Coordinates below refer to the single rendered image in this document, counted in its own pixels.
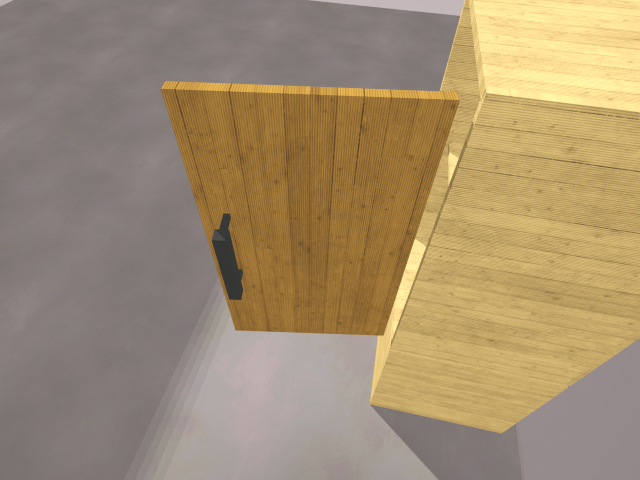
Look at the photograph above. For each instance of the handle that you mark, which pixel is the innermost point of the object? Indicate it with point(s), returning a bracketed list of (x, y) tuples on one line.
[(223, 247)]

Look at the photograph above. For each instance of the cupboard door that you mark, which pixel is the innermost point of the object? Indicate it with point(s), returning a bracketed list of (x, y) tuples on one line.
[(325, 186)]

